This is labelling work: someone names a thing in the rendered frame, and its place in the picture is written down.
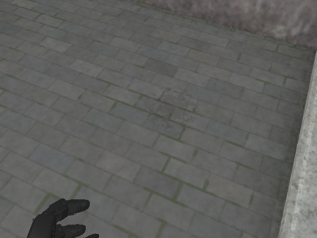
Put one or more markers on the left robot hand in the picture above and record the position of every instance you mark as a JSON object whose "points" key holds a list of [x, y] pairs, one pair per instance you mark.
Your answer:
{"points": [[44, 225]]}

